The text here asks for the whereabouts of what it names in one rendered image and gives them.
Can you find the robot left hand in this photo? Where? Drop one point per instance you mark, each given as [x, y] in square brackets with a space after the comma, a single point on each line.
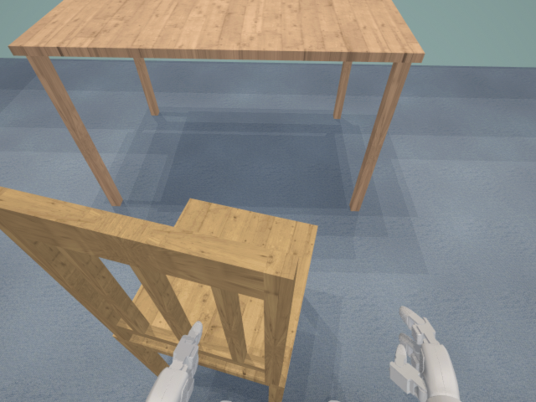
[175, 383]

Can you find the robot right hand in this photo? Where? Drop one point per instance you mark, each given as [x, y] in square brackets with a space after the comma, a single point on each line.
[432, 372]

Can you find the chair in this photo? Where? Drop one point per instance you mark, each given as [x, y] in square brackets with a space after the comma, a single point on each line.
[240, 273]

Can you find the table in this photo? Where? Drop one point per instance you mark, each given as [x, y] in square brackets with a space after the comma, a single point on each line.
[304, 30]

